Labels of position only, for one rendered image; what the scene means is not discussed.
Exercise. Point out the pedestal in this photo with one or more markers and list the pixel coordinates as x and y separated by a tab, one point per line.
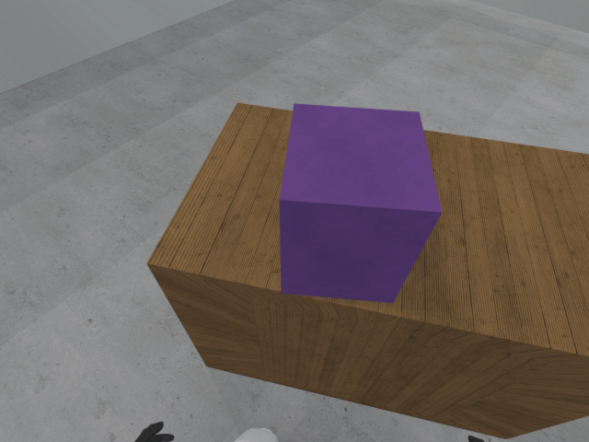
489	332

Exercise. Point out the robot left hand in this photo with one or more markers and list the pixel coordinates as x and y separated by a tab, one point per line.
149	434

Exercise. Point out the carton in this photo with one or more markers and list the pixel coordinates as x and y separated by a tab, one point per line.
358	202

